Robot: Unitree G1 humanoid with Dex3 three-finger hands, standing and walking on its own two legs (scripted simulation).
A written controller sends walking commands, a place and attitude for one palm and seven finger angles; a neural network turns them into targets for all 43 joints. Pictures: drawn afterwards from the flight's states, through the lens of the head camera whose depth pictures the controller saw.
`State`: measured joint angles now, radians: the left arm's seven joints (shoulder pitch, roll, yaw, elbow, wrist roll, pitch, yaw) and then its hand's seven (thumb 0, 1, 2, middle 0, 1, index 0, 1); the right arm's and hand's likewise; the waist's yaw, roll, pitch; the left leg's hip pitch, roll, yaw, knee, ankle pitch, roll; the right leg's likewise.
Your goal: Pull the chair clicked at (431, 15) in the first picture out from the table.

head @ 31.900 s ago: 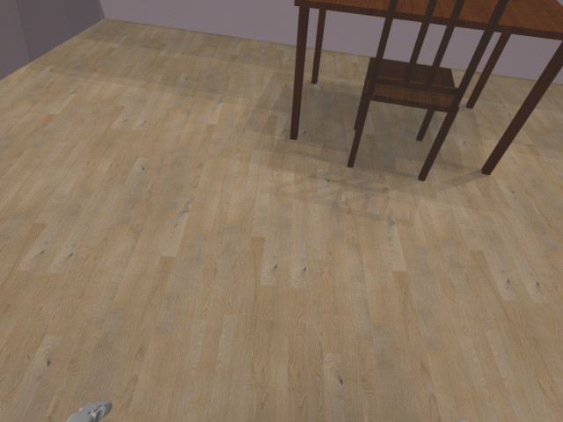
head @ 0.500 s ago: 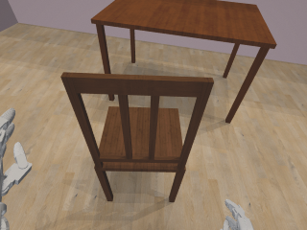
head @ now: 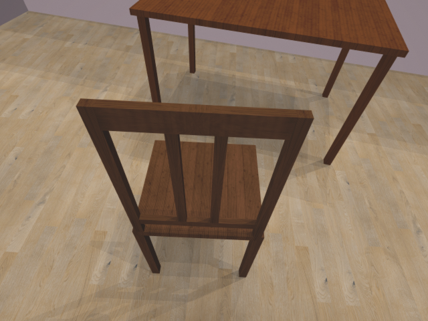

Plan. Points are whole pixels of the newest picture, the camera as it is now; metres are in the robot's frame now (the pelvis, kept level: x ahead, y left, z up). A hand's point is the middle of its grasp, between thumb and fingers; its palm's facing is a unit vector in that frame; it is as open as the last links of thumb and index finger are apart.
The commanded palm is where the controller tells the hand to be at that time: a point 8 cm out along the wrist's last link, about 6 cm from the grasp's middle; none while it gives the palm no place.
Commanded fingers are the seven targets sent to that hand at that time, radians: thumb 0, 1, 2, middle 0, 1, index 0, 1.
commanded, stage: let the arm hang, fingers relaxed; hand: left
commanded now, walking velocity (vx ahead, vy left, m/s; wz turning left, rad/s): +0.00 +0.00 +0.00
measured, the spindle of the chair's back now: (178, 184) +0.42 +0.12 -0.05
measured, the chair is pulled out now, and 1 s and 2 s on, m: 0.69 0.69 0.69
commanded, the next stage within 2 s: look to check the result in 0.64 s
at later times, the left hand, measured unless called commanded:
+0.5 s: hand out of the picture +0.05 +0.15 -0.16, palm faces -0.02 -0.98 -0.21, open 7.3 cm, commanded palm none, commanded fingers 0.00 0.90 0.90 -0.20 -0.30 -0.20 -0.30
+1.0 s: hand out of the picture +0.03 +0.15 -0.17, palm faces -0.02 -0.98 -0.18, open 7.4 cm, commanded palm none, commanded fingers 0.00 0.90 0.90 -0.20 -0.30 -0.20 -0.30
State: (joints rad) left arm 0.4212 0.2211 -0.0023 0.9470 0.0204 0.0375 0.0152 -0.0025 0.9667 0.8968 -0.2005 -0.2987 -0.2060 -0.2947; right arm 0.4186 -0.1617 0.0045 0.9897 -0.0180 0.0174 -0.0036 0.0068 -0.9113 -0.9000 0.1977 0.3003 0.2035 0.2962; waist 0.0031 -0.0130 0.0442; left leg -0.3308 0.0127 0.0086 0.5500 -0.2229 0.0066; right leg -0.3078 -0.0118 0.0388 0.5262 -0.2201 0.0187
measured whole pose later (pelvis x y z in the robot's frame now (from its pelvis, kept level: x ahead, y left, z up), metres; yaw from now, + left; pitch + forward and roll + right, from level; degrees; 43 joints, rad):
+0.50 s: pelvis +0.03 -0.02 +0.01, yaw -1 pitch -1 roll +0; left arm 0.28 0.16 -0.02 1.07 0.01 0.00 0.04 0.03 0.95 0.90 -0.20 -0.30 -0.20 -0.29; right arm 0.31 -0.16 0.00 1.07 -0.01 -0.01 -0.02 0.00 -0.92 -0.90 0.20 0.30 0.20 0.30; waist -0.02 0.02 0.02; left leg -0.22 0.04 0.01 0.47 -0.23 -0.03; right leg -0.22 0.02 0.04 0.47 -0.24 0.00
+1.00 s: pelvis +0.02 -0.01 +0.01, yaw -1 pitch -1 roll +0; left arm 0.29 0.14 -0.02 1.09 0.01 0.00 0.03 0.01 0.91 0.90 -0.20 -0.30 -0.20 -0.29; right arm 0.35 -0.13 0.01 1.11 -0.01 -0.01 -0.02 0.00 -0.91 -0.90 0.20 0.30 0.20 0.30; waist -0.02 0.01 0.04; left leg -0.23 0.03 0.02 0.45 -0.21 -0.01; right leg -0.21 0.00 0.05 0.43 -0.21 0.01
